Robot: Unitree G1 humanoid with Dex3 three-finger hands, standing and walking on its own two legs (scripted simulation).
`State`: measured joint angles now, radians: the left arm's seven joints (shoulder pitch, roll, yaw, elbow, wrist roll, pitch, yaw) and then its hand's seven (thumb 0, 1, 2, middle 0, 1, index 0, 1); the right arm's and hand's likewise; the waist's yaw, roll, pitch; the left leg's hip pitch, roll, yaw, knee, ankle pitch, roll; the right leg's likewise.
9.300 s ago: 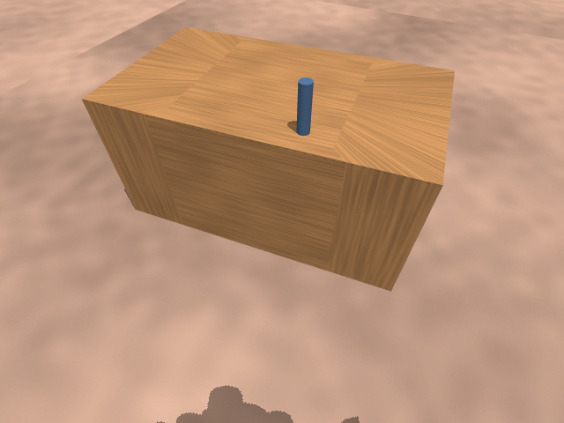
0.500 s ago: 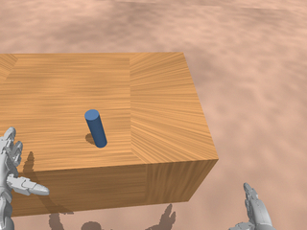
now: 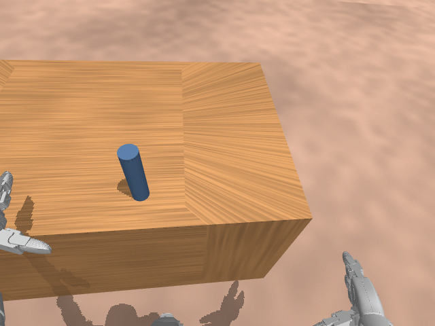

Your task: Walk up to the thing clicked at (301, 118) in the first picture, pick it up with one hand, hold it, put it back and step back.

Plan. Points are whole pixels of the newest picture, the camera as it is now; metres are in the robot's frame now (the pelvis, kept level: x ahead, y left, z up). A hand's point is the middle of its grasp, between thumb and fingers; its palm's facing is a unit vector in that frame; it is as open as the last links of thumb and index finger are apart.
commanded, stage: go down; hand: left
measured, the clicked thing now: (135, 175) +0.45 +0.19 -0.05
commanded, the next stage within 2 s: approach in 1.96 s
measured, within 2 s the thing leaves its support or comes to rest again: neither
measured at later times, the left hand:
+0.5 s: hand (14, 192) +0.34 +0.36 +0.05, palm faces +0.17 -0.99 +0.00, open 17.4 cm
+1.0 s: hand (6, 183) +0.36 +0.38 +0.05, palm faces +0.20 -0.98 +0.00, open 17.4 cm
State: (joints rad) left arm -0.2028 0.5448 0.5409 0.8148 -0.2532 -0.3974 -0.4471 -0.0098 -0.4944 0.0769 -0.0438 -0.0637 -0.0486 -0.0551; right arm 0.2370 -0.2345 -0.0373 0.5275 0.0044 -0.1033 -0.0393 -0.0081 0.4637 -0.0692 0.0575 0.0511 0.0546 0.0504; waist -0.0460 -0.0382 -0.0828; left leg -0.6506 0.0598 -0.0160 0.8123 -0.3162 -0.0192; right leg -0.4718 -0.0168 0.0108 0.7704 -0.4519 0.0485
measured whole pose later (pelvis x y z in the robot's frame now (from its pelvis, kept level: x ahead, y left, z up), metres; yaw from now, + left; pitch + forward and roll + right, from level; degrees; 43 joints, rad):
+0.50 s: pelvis -0.01 +0.01 -0.02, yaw -1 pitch +14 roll -4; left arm -0.36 0.68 0.65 0.94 -0.28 -0.36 -0.58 -0.01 -0.53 0.07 -0.05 -0.06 -0.05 -0.05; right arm 0.33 -0.26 0.02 0.35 0.00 -0.15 -0.05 -0.01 0.51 -0.06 0.06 0.05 0.06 0.05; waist -0.09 -0.04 -0.13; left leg -0.85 0.08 -0.03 0.97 -0.37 -0.02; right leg -0.65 0.01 0.01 0.91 -0.50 0.05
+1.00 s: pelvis +0.00 +0.01 -0.03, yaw -1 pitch +16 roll -4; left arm -0.40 0.73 0.70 0.94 -0.25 -0.30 -0.58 -0.01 -0.53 0.08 -0.05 -0.05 -0.04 -0.05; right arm 0.35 -0.26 0.02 0.32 -0.01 -0.15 -0.05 -0.01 0.51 -0.06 0.06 0.05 0.06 0.05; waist -0.10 -0.04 -0.14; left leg -0.91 0.08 -0.04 1.03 -0.41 -0.01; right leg -0.71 0.01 0.01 0.96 -0.53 0.06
